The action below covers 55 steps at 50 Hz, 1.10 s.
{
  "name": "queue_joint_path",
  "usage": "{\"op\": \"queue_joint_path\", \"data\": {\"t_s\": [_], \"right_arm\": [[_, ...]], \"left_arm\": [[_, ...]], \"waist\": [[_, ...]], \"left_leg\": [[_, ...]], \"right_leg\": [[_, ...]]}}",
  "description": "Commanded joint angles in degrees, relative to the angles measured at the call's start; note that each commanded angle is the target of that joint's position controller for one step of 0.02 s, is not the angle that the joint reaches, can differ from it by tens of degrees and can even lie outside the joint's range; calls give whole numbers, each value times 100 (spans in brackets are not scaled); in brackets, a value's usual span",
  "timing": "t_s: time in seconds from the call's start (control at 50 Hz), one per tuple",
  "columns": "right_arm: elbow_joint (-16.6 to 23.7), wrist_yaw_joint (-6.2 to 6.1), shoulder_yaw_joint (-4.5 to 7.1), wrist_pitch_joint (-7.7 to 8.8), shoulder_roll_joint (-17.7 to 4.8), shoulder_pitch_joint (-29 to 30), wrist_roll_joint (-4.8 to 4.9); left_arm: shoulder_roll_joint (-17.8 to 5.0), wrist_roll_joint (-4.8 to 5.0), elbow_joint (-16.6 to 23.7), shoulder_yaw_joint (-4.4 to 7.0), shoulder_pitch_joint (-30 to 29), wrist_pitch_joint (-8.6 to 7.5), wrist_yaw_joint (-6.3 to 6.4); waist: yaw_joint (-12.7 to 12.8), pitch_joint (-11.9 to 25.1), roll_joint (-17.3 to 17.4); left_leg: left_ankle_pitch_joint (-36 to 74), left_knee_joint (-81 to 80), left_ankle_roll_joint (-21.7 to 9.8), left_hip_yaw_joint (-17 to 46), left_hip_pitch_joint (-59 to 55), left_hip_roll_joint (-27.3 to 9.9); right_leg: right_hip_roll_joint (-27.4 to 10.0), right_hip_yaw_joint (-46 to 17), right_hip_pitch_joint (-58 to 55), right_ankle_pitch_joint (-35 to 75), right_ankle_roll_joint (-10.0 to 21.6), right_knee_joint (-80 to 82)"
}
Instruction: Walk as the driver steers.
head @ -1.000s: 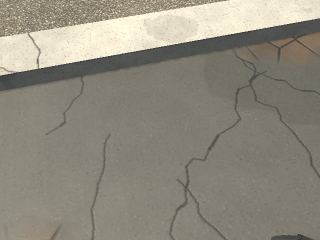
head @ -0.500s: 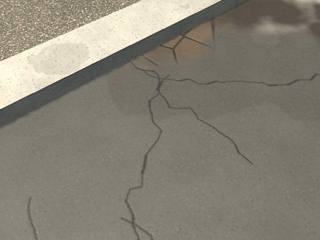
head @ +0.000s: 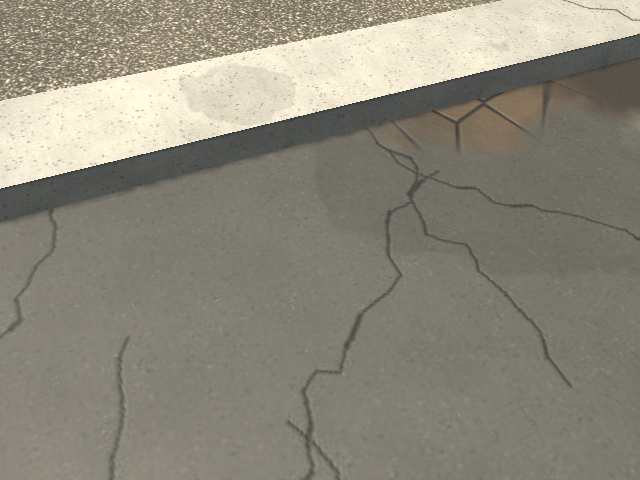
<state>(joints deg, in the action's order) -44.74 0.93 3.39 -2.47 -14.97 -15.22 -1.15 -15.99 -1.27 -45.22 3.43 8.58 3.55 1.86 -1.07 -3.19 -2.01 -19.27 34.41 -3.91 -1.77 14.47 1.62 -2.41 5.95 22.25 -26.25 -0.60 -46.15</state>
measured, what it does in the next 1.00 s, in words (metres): steps on the spot, turning left: right foot, then left foot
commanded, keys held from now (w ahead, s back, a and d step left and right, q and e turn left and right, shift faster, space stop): q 0.56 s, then no key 0.44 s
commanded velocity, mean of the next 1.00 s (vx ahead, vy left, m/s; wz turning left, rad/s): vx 0.00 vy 0.00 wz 0.43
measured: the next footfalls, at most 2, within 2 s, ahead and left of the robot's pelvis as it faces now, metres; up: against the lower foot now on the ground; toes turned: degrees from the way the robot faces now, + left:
right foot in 0.50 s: +0.07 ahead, -0.10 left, +0.00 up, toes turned +24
left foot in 0.90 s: -0.04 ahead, +0.08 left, +0.00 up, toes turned +22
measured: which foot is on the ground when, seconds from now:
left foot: down 0.00-0.50, up 0.52-0.88, down 0.90-1.00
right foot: up 0.00-0.48, down 0.50-1.00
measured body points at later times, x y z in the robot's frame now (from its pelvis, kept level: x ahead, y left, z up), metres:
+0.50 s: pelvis -0.01 -0.02 +0.01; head +0.03 -0.02 +0.45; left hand +0.06 +0.29 -0.09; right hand +0.17 -0.27 -0.12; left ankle -0.01 +0.08 -0.73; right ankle +0.03 -0.12 -0.73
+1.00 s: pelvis -0.02 -0.02 +0.01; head -0.02 +0.00 +0.46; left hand -0.07 +0.25 -0.12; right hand +0.19 -0.19 -0.11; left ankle -0.08 +0.07 -0.73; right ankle +0.03 -0.12 -0.73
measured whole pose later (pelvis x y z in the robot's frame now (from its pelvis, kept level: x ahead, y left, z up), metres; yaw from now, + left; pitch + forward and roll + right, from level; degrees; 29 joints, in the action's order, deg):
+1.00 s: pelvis -0.02 -0.02 +0.01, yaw +25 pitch -1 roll +0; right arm -48.2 -0.5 0.2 -1.7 -13.3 -10.1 -1.0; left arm -15.2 -0.8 -47.9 1.2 13.7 1.8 0.7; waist 1.9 -2.9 -2.0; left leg -14.6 24.4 -2.3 2.7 8.2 3.2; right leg -0.4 1.5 11.2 -14.0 0.5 -25.6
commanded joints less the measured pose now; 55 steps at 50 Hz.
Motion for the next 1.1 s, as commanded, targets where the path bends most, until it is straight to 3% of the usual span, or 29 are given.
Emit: {"op": "queue_joint_path", "data": {"t_s": [0.02, 0.04, 0.06, 0.08, 0.12, 0.28, 0.4, 0.46, 0.48, 0.5, 0.52, 0.54, 0.56, 0.58, 0.62, 0.72, 0.78, 0.84, 0.88, 0.9, 0.92, 0.94, 0.96, 1.0, 1.02, 1.1], "right_arm": [[303, -113, 285, 41, -1115, -171, 48], [400, -127, 248, 25, -992, 180, 73], [468, -138, 222, 30, -888, 305, 102], [482, -124, 209, 39, -845, 248, 116], [438, -106, 239, 68, -913, 32, 131], [445, -116, 324, 36, -1131, -228, 39], [531, -48, 370, 6, -1214, 88, 1], [556, -25, 376, -18, -1190, 417, 47], [580, -38, 356, -21, -1129, 577, 104], [620, -52, 282, 5, -852, 442, 144], [631, -80, 204, 38, -491, -70, 139], [558, -124, 336, 10, -1050, 28, -53], [512, -106, 383, -8, -1157, 89, -71], [388, -61, 381, -38, -1092, 44, -65], [270, 55, 340, -104, -945, -146, -5], [301, 47, 188, -154, -689, 292, 45], [253, 10, 69, -175, -534, 397, 68], [151, -57, 10, -140, -526, 326, 119], [-10, -112, -46, -39, -491, 72, 60], [7, -154, -32, 52, -756, 104, -45], [83, -181, 26, 107, -1219, 452, -48], [10, -166, -73, 151, -843, 547, 12], [4, -151, -158, 187, -640, 762, 9], [-114, -216, -188, 209, -632, 787, 12], [-198, -243, -197, 229, -646, 679, 40], [-521, -254, -218, 246, -596, 459, 68]], "left_arm": [[-398, 76, 511, 75, -323, -35, -9], [-497, 42, 431, 113, -197, -80, -28], [-568, -37, 334, 137, -43, -99, -58], [-568, -55, 290, 147, 53, -103, -86], [-494, -11, 311, 131, 50, -91, -105], [-529, 32, 492, 91, -208, -92, -31], [-568, 107, 619, 43, -106, -195, 11], [-545, 141, 583, 16, 302, -274, 60], [-551, 110, 529, 17, 542, -317, 103], [-923, 31, 549, 91, 556, -352, 162], [-1385, 21, 764, 142, 177, -322, 176], [-1424, -34, 755, 178, 166, -267, 117], [-1031, -15, 792, 79, 52, -270, 70], [-725, 19, 808, -1, -189, -281, 27], [-645, 1, 844, -33, -306, -303, 41], [-714, 25, 555, 9, 345, -371, 16], [-765, -1, 456, 19, 330, -363, -49], [-878, -16, 303, 52, 396, -297, -116], [-817, 34, 193, 28, 403, -266, -129], [-638, 44, 212, -17, 537, -299, -149], [-231, 101, 336, -135, 639, -327, -167], [-349, 75, 170, -131, 484, -247, -94], [-396, 63, 123, -119, 437, -212, -85], [-480, 32, -28, -97, 366, -245, -109], [-537, 12, -98, -96, 441, -276, -129], [-448, 48, -500, -135, 588, -330, -126]], "waist": [[38, -20, 818], [166, 22, 848], [172, 178, 904], [153, 372, 816], [81, 481, 666], [-161, 386, 855], [-67, 529, 892], [194, 566, 897], [373, 537, 805], [273, 573, 115], [-55, 632, -1003], [76, 505, -790], [-32, 322, -471], [-115, 141, -289], [-152, 228, -607], [212, 409, -607], [257, 452, -773], [218, 475, -889], [-20, 477, -573], [84, 671, -63], [385, 578, 1121], [176, 499, 1073], [296, 314, 983], [248, 188, 1089], [230, 250, 1094], [187, 116, 448]], "left_leg": [[2149, -1881, -1050, 2207, -338, -1667], [2067, -1843, -854, 1979, -475, -1362], [2436, -1768, -823, 1812, -648, -1195], [2719, -1699, -830, 1764, -807, -1141], [2830, -1638, -849, 1829, -1075, -1138], [2093, -1559, -1008, 2589, -1076, -1109], [2536, -1340, -892, 3126, -620, -956], [2459, -1172, -574, 3294, -271, -719], [1975, -995, -310, 3184, 84, -488], [722, -380, 47, 2696, 638, -41], [-1080, 829, 330, 1431, 1464, 878], [-1464, 1941, 397, 962, 1513, 733], [-1186, 2515, 422, 1018, 1375, 492], [-815, 2839, 452, 1017, 1273, 434], [-470, 3171, 567, 880, 1340, 476], [-590, 2152, 716, 816, 1367, 416], [-816, 983, 626, 519, 637, 270], [-512, -178, 475, 186, -42, 252], [1020, -1886, 320, 280, -992, 97], [1277, -2125, 189, 1099, -1629, -556], [2444, -2009, -241, 2208, -1370, -1570], [2539, -1800, -592, 2054, -570, -1744], [2213, -1792, -499, 1846, -486, -1454], [1645, -1779, -134, 1521, -458, -954], [1667, -1785, -55, 1449, -460, -854], [1448, -1794, -9, 1293, -584, -694]], "right_leg": [[106, -813, 1109, -42, -24, -1499], [116, -809, 1147, 304, -10, -1468], [155, -757, 1106, 516, -47, -1583], [197, -752, 1050, 588, -94, -1680], [203, -790, 1135, 646, -171, -1592], [300, -927, 1018, 392, -226, -399], [536, -986, 140, 258, -46, 394], [644, -985, -783, 623, 86, 1577], [560, -996, -1374, 1180, 131, 2482], [-309, -1825, -1889, 1010, 324, 3181], [-1773, -3342, -2271, 1240, 794, 3503], [-2095, -3492, -1399, 1680, 1404, 3351], [-1876, -3131, -1098, 1995, 1475, 3300], [-1422, -2492, -883, 2154, 1319, 3227], [-913, -1761, -1151, 2764, 1134, 3059], [-995, -1579, -1981, 3573, 1285, 2757], [-971, -1483, -1778, 3418, 1273, 2662], [-967, -1525, -1592, 3850, 1254, 2426], [-844, -1389, -1148, 3788, 862, 2105], [-664, -1242, -672, 3037, 516, 1838], [35, -673, -276, 1289, 211, 1725], [-2, -673, -1035, 388, 169, 1793], [49, -685, -1132, 701, 176, 2013], [7, -728, -1355, 1680, 139, 2406], [-88, -797, -1488, 1980, 115, 2517], [-187, -879, -1441, 2111, 88, 2653]]}}
Keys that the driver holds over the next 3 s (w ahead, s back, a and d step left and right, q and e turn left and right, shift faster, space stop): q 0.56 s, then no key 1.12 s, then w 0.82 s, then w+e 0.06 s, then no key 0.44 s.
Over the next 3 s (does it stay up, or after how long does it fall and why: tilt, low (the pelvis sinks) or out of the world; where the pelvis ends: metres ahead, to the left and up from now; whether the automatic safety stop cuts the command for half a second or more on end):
stays up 0.49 0.15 0.00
